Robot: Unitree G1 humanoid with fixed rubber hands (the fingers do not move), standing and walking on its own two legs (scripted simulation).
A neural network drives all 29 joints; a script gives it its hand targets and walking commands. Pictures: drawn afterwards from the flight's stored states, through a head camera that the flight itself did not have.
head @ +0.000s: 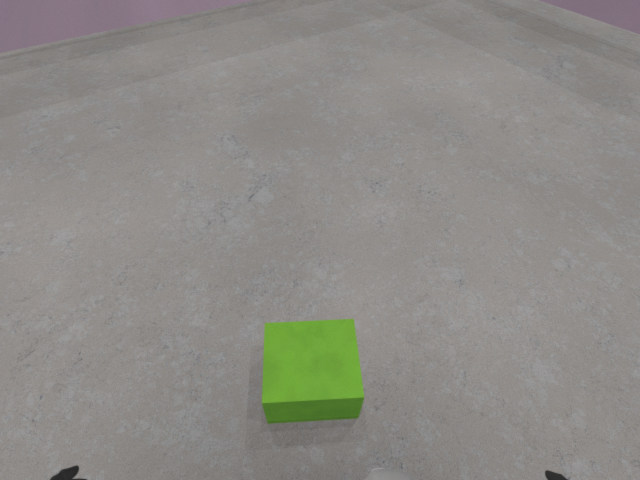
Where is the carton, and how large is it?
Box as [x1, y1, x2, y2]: [262, 319, 363, 423]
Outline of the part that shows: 353,319 265,323 262,404 268,423 358,417 363,399 363,391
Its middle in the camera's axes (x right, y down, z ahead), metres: -0.02 +0.40 +1.14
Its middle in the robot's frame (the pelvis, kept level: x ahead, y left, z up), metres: +0.51 +0.01 -0.64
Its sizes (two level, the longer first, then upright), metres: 0.265 0.229 0.177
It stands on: the floor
